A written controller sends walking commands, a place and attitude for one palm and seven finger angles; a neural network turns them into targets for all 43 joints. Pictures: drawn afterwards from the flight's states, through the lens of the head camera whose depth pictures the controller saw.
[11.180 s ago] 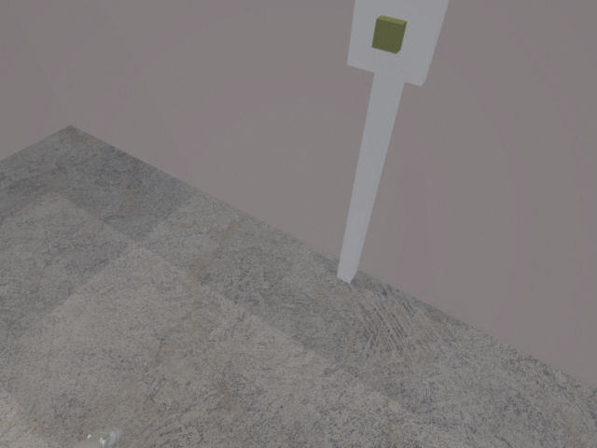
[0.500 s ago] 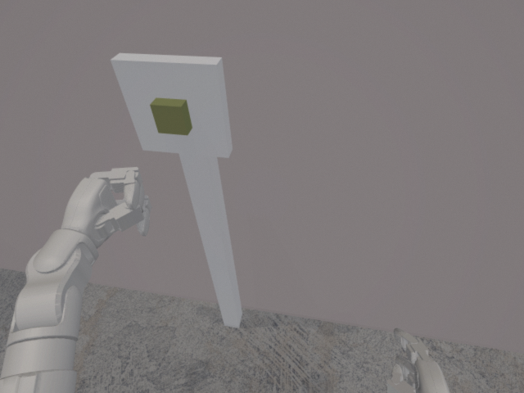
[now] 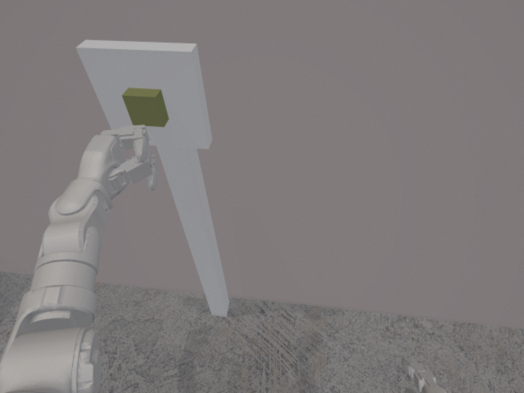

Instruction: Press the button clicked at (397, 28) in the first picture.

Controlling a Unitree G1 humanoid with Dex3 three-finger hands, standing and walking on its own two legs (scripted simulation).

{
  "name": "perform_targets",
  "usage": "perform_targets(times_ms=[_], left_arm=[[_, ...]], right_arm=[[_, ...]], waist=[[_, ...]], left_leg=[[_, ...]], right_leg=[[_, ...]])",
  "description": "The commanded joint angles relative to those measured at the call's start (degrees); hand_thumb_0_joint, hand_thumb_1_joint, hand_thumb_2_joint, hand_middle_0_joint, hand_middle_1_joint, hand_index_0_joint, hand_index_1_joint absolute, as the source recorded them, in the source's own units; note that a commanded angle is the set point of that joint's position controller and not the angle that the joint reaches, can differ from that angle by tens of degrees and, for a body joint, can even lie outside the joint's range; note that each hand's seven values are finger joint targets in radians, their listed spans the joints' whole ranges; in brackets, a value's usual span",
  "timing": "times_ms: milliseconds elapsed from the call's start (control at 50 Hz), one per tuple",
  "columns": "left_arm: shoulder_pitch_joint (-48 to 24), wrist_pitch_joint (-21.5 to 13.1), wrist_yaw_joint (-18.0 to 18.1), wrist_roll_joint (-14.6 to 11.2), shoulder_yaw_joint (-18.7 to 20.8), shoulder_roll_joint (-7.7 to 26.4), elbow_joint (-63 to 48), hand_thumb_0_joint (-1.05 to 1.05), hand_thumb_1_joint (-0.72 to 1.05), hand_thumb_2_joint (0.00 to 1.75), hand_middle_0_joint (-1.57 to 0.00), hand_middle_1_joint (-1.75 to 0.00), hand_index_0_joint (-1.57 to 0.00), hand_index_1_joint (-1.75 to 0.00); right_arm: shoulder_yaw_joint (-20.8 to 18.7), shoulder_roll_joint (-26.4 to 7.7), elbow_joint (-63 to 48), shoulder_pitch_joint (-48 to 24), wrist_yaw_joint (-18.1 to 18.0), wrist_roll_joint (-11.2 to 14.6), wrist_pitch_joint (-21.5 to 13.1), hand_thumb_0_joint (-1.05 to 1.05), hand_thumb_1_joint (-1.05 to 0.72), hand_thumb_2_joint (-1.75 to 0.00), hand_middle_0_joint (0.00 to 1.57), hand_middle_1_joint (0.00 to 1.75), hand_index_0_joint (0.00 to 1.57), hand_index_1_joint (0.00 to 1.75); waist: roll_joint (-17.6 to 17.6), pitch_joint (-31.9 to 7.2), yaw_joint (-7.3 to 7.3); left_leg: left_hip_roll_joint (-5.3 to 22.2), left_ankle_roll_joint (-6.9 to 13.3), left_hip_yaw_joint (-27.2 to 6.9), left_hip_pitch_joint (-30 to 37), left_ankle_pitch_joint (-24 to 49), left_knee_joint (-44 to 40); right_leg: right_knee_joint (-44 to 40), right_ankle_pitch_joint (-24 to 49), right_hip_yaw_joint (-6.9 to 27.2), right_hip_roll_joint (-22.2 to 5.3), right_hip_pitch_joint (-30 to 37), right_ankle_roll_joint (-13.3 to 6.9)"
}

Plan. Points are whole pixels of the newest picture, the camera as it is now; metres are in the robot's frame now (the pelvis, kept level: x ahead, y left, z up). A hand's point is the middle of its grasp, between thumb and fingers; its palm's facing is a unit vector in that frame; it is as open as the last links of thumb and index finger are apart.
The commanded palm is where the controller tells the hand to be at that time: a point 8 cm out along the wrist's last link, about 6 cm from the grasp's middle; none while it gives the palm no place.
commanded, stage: aim a knuckle at the button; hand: left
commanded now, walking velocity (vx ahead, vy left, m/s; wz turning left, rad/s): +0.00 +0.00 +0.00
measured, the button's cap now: (147, 106) +0.51 +0.21 +0.20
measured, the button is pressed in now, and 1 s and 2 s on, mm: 0 0 10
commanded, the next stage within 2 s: press the button with the knuckle in 0.76 s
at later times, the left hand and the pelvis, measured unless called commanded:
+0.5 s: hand (150, 168) +0.40 +0.18 +0.16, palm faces -0.08 -1.00 -0.03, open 3.1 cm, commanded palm +0.39 +0.24 +0.16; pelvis +0.00 +0.00 +0.00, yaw -1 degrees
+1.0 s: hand (150, 158) +0.43 +0.19 +0.16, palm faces -0.07 -1.00 -0.01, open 3.1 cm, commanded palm +0.41 +0.24 +0.16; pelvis +0.00 +0.00 +0.00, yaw -1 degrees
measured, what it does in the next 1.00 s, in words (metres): stands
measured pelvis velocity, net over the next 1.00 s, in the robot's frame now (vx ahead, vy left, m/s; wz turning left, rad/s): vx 0.00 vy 0.00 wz -0.02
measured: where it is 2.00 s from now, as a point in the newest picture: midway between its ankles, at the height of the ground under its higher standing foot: outside the picture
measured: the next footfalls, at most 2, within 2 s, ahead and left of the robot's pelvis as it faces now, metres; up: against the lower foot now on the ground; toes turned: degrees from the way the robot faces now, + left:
none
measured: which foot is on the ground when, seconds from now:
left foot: down 0.00-1.00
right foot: down 0.00-1.00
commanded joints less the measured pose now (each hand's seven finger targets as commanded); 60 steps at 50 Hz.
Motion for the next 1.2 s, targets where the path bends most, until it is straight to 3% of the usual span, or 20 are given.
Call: perform_targets(times_ms=[0, 40, 140, 260, 340, 420, 540, 600, 700, 740, 780, 820, 840, 880, 920, 940, 1000, 1040, 1100, 1180], left_arm=[[-26.71, -4.72, 1.09, 0.61, 4.95, 15.17, -5.47, 0.00, 0.90, 0.90, -1.30, -1.50, -1.30, -1.50], [-30.09, -5.82, 1.17, 1.08, 3.18, 13.92, -5.44, 0.00, 0.90, 0.90, -1.30, -1.50, -1.30, -1.50], [-25.56, -9.39, 0.36, 0.05, 7.12, 16.50, -8.43, 0.00, 0.90, 0.90, -1.30, -1.50, -1.30, -1.50], [-21.69, -8.05, 0.24, 0.25, 7.99, 17.09, -5.45, 0.00, 0.90, 0.90, -1.30, -1.50, -1.30, -1.50], [-22.99, -7.93, -0.11, 0.26, 5.32, 14.60, -10.27, 0.00, 0.90, 0.90, -1.30, -1.50, -1.30, -1.50], [-26.58, -8.75, -0.18, -0.80, 4.54, 13.52, -12.64, 0.00, 0.90, 0.90, -1.30, -1.50, -1.30, -1.50], [-28.07, -7.65, 0.57, 0.17, 4.81, 14.83, -4.94, 0.00, 0.90, 0.90, -1.30, -1.50, -1.30, -1.50], [-29.50, -7.48, 0.64, 0.66, 2.78, 12.74, -2.66, 0.00, 0.90, 0.90, -1.30, -1.50, -1.30, -1.50], [-33.63, -9.27, 0.44, 0.43, 2.24, 12.90, -2.18, 0.00, 0.90, 0.90, -1.30, -1.50, -1.30, -1.50], [-33.46, -10.42, 0.61, 0.67, 5.18, 16.13, -3.38, 0.00, 0.90, 0.90, -1.30, -1.50, -1.30, -1.50], [-31.81, -11.25, 0.64, 0.43, 5.86, 16.22, -5.09, 0.00, 0.90, 0.90, -1.30, -1.50, -1.30, -1.50], [-30.57, -10.95, 0.45, 0.44, 6.74, 17.25, -3.43, 0.00, 0.90, 0.90, -1.30, -1.50, -1.30, -1.50], [-29.74, -10.87, 0.31, 0.61, 7.19, 17.92, -3.59, 0.00, 0.90, 0.90, -1.30, -1.50, -1.30, -1.50], [-29.94, -9.93, 0.13, 0.70, 4.80, 15.21, -2.22, 0.00, 0.90, 0.90, -1.30, -1.50, -1.30, -1.50], [-31.70, -8.96, -0.02, 0.76, 4.72, 15.60, -0.21, 0.00, 0.90, 0.90, -1.30, -1.50, -1.30, -1.50], [-32.28, -8.80, -0.04, 0.87, 5.66, 16.89, -0.18, 0.00, 0.90, 0.90, -1.30, -1.50, -1.30, -1.50], [-36.23, -9.31, -0.37, 0.74, 1.59, 12.51, -2.46, 0.00, 0.90, 0.90, -1.30, -1.50, -1.30, -1.50], [-34.90, -9.90, -0.16, 0.51, 4.21, 14.97, -2.93, 0.00, 0.90, 0.90, -1.30, -1.50, -1.30, -1.50], [-35.13, -10.24, 0.01, 0.13, 4.88, 15.51, -0.19, 0.00, 0.90, 0.90, -1.30, -1.50, -1.30, -1.50], [-34.84, -9.68, 0.80, 1.43, 4.96, 15.60, 4.09, 0.00, 0.90, 0.90, -1.30, -1.50, -1.30, -1.50]], right_arm=[[-3.53, -7.93, -7.41, -0.96, 0.14, -0.05, -2.37, 0.00, -0.90, -0.90, 0.20, 0.30, 0.20, 0.30], [-3.60, -7.79, -7.60, -0.25, 0.32, 0.01, -2.02, 0.00, -0.90, -0.90, 0.20, 0.30, 0.20, 0.30], [-4.23, -7.90, -8.80, 0.75, 0.82, -0.39, -1.80, 0.00, -0.90, -0.90, 0.20, 0.30, 0.20, 0.30], [-4.44, -8.23, -8.63, 1.28, 0.98, -0.01, -1.01, 0.00, -0.90, -0.90, 0.20, 0.30, 0.20, 0.30], [-4.50, -7.80, -9.50, 0.45, 1.02, 0.16, -1.11, 0.00, -0.90, -0.90, 0.20, 0.30, 0.20, 0.30], [-4.66, -7.74, -9.17, 0.23, 0.47, 0.09, -1.42, 0.00, -0.90, -0.90, 0.20, 0.30, 0.20, 0.30], [-3.99, -7.93, -7.85, -0.04, 0.17, 0.18, -1.29, 0.00, -0.90, -0.90, 0.20, 0.30, 0.20, 0.30], [-3.89, -7.87, -7.99, -0.11, 0.51, 0.18, -1.09, 0.00, -0.90, -0.90, 0.20, 0.30, 0.20, 0.30], [-3.72, -7.90, -8.47, 0.08, 0.67, 0.15, -1.02, 0.00, -0.90, -0.90, 0.20, 0.30, 0.20, 0.30], [-3.88, -8.05, -8.71, 0.46, 0.69, -0.12, -1.01, 0.00, -0.90, -0.90, 0.20, 0.30, 0.20, 0.30], [-3.80, -7.72, -9.30, 0.26, 0.80, -0.22, -1.01, 0.00, -0.90, -0.90, 0.20, 0.30, 0.20, 0.30], [-3.79, -7.90, -8.97, 0.69, 0.80, -0.20, -0.75, 0.00, -0.90, -0.90, 0.20, 0.30, 0.20, 0.30], [-3.88, -8.02, -8.91, 0.76, 0.79, -0.14, -0.62, 0.00, -0.90, -0.90, 0.20, 0.30, 0.20, 0.30], [-3.82, -7.98, -8.89, 0.85, 0.79, 0.02, -0.49, 0.00, -0.90, -0.90, 0.20, 0.30, 0.20, 0.30], [-3.99, -8.27, -8.35, 1.33, 0.66, 0.16, -0.38, 0.00, -0.90, -0.90, 0.20, 0.30, 0.20, 0.30], [-4.12, -8.50, -8.11, 1.92, 0.61, 0.07, -0.27, 0.00, -0.90, -0.90, 0.20, 0.30, 0.20, 0.30], [-4.26, -8.22, -8.10, 2.23, 0.67, 0.01, -0.61, 0.00, -0.90, -0.90, 0.20, 0.30, 0.20, 0.30], [-4.60, -8.56, -7.63, 3.09, 0.73, -0.28, -0.76, 0.00, -0.90, -0.90, 0.20, 0.30, 0.20, 0.30], [-4.49, -8.78, -6.86, 3.85, 0.80, -0.37, -0.52, 0.00, -0.90, -0.90, 0.20, 0.30, 0.20, 0.30], [-4.38, -8.75, -6.84, 4.06, 1.10, -0.33, -0.12, 0.00, -0.90, -0.90, 0.20, 0.30, 0.20, 0.30]], waist=[[-2.19, -13.42, -0.49], [0.20, -14.95, -1.17], [-1.77, -21.59, 0.89], [-2.31, -13.50, 0.35], [1.85, -15.19, -0.13], [-1.60, -17.04, -1.34], [-0.66, -12.97, -1.50], [-1.09, -12.63, -1.78], [-2.15, -15.35, -1.99], [-0.59, -18.64, -0.94], [-0.17, -20.62, -0.27], [-2.41, -18.98, -0.52], [-0.95, -18.23, -0.23], [-0.72, -15.81, -0.96], [-1.03, -14.00, -1.73], [-0.75, -14.57, -1.58], [1.01, -16.66, -2.53], [0.67, -19.56, -1.95], [-3.20, -18.20, -2.17], [-0.29, -14.95, -2.00]], left_leg=[[1.92, 0.55, -2.17, 4.91, 15.15, -2.20], [1.83, 0.54, -1.89, 5.67, 16.25, -1.90], [1.84, 0.79, -1.19, 6.70, 20.54, -1.62], [1.87, 1.13, -0.13, 3.19, 16.27, -2.48], [1.85, 1.14, -0.10, 5.85, 17.23, -2.20], [2.20, 1.32, -0.62, 7.71, 16.68, -2.03], [1.81, 1.16, -1.14, 5.11, 11.81, -2.31], [1.72, 1.13, -1.31, 4.56, 11.01, -1.95], [1.77, 1.07, -1.76, 4.52, 11.51, -1.37], [1.76, 0.95, -1.68, 5.70, 14.25, -1.16], [1.76, 0.94, -1.55, 6.74, 16.73, -0.94], [1.97, 1.08, -1.34, 5.03, 16.79, -1.03], [2.00, 0.95, -1.27, 4.78, 16.64, -1.34], [1.97, 0.94, -1.29, 4.47, 15.66, -1.48], [2.07, 1.09, -1.26, 3.74, 14.32, -1.42], [2.09, 1.00, -1.33, 3.91, 14.83, -1.46], [2.20, 0.78, -2.02, 6.96, 16.96, -1.01], [2.45, 0.56, -2.46, 9.17, 19.58, -0.64], [2.46, 0.71, -2.27, 6.56, 18.16, -0.88], [2.21, 0.68, -1.61, 4.04, 15.85, -1.15]], right_leg=[[-3.45, 16.62, 1.41, -2.06, 2.31, 0.39], [-3.12, 18.03, 1.66, -2.13, 2.22, 0.41], [-2.02, 24.39, 2.31, -1.95, 8.32, 0.52], [-3.45, 22.26, 2.48, -1.89, 5.22, 1.03], [-3.47, 22.09, 2.48, -1.82, 4.44, 0.77], [-3.80, 20.94, 2.30, -1.42, 4.07, 0.98], [-4.34, 15.46, 2.38, -1.81, 1.28, 0.83], [-4.11, 14.35, 2.13, -1.85, 0.08, 0.73], [-3.28, 14.78, 2.22, -1.78, 0.77, 0.62], [-2.53, 17.51, 2.43, -1.80, 2.88, 0.43], [-2.04, 20.18, 2.48, -1.77, 4.53, 0.40], [-2.17, 21.21, 2.50, -1.72, 5.10, 0.66], [-2.24, 20.92, 2.43, -1.74, 4.76, 0.59], [-2.59, 19.68, 2.08, -1.67, 2.76, 0.60], [-3.16, 18.29, 2.19, -1.58, 1.23, 0.71], [-3.08, 18.63, 2.14, -1.58, 1.49, 0.63], [-2.67, 18.48, 1.56, -1.27, -0.01, 0.28], [-2.43, 19.71, 1.53, -1.10, 0.40, 0.27], [-2.56, 19.23, 1.44, -0.97, 1.15, 0.44], [-2.53, 17.62, 1.62, -1.27, -0.65, 0.46]])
